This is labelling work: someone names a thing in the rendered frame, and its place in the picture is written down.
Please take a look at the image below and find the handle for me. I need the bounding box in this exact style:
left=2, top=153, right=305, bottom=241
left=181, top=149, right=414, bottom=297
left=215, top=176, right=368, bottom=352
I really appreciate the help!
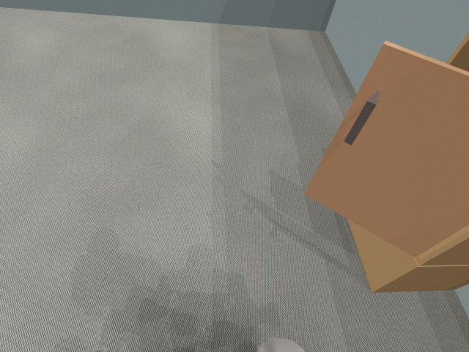
left=344, top=91, right=380, bottom=145

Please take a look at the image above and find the cupboard door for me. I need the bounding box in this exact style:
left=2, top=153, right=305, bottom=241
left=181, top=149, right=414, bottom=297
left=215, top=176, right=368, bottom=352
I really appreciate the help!
left=304, top=41, right=469, bottom=257

